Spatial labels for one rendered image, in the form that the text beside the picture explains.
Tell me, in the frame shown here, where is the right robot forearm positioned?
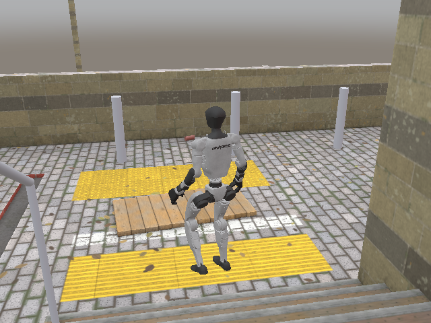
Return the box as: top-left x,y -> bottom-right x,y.
235,163 -> 247,182

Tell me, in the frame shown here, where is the left robot forearm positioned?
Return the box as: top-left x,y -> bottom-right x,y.
174,168 -> 195,195

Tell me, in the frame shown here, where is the robot left hand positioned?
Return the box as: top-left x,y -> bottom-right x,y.
168,188 -> 185,205

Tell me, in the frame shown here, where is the robot right upper arm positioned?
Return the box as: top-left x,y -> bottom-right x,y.
227,133 -> 246,168

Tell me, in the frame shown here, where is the robot right thigh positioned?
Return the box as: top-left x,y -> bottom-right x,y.
213,184 -> 236,231

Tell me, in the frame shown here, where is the robot right hand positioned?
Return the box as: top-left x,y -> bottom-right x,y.
229,178 -> 242,193

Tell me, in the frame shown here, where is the left robot shin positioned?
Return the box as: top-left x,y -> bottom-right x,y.
184,221 -> 203,267

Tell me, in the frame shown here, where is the robot left upper arm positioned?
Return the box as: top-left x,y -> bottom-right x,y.
191,138 -> 206,178

